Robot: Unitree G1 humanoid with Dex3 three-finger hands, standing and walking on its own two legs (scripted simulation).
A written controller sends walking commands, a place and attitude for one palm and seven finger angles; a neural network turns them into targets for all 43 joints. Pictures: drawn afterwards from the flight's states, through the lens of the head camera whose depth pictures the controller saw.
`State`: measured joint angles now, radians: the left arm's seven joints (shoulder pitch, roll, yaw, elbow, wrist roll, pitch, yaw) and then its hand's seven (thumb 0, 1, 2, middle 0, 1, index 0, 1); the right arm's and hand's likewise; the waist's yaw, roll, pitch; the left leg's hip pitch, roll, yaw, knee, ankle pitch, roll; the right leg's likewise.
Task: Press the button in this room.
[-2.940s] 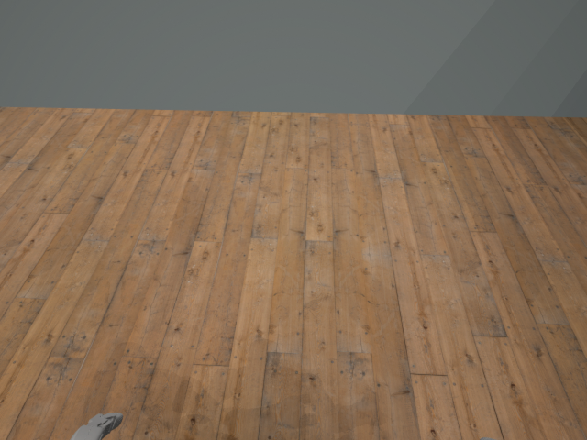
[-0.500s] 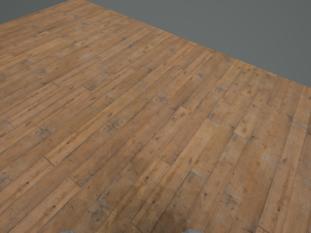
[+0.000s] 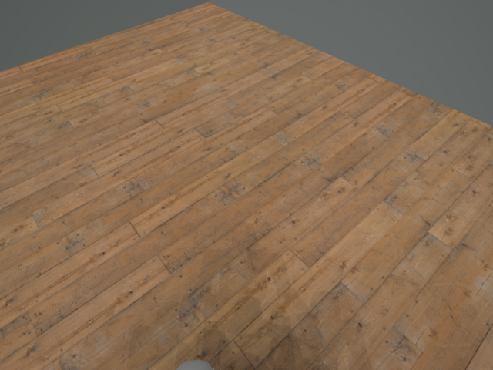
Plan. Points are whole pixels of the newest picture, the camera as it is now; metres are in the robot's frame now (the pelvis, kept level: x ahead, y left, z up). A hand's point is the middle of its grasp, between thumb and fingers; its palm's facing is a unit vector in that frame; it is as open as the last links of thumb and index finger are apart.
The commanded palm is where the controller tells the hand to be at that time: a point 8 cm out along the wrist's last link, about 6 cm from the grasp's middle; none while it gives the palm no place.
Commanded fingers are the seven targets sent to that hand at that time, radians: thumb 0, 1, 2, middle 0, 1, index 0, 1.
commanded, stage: turn or walk to find it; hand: left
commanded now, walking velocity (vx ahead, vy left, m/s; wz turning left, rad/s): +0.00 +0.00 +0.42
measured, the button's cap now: out of the picture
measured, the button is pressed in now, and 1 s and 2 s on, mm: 0 0 0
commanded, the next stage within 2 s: none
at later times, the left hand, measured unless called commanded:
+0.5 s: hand out of the picture +0.01 +0.27 -0.17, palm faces +0.23 -0.94 -0.24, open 7.4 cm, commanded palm none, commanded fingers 0.00 0.90 0.90 -0.20 -0.30 -0.20 -0.30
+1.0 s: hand out of the picture -0.08 +0.20 -0.16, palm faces +0.43 -0.87 -0.24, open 7.4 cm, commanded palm none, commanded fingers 0.00 0.90 0.90 -0.20 -0.30 -0.20 -0.30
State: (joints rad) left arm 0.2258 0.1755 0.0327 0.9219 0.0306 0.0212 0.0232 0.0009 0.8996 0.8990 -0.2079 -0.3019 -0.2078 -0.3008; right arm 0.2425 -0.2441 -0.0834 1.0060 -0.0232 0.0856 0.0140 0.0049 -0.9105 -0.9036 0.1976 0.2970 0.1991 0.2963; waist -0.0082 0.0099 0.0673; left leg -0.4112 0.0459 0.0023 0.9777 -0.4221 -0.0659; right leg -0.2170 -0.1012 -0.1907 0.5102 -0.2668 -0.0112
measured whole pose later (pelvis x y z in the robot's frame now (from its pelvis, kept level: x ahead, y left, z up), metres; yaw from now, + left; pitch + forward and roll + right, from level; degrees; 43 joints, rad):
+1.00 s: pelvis -0.06 +0.00 +0.00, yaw +25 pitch -1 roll +1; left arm 0.23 0.16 0.03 0.93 0.03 0.02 0.02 0.00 0.90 0.90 -0.21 -0.30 -0.21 -0.30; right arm 0.25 -0.25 -0.09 1.02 -0.02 0.09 0.01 0.00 -0.91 -0.90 0.20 0.30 0.20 0.30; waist -0.01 0.02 0.06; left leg -0.43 0.04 -0.01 1.01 -0.40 -0.07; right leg -0.19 -0.09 -0.19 0.50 -0.28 -0.01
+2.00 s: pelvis -0.11 -0.01 +0.00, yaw +50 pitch -1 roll +1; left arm 0.23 0.16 0.03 0.94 0.03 0.02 0.02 0.00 0.90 0.90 -0.21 -0.30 -0.21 -0.30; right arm 0.26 -0.26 -0.09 1.01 -0.03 0.09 0.01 0.00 -0.91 -0.90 0.20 0.30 0.20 0.30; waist -0.01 0.02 0.06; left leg -0.43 0.04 -0.02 1.02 -0.40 -0.07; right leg -0.21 -0.10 -0.19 0.49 -0.27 -0.01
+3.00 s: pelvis -0.15 -0.06 +0.00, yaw +75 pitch -1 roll +1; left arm 0.24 0.16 0.03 0.94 0.03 0.02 0.02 0.00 0.90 0.90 -0.21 -0.30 -0.21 -0.30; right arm 0.25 -0.25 -0.09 1.02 -0.02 0.09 0.01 0.01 -0.91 -0.90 0.20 0.30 0.20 0.30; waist 0.00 0.02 0.06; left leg -0.41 0.05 -0.01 1.00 -0.42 -0.08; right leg -0.22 -0.11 -0.22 0.50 -0.26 -0.01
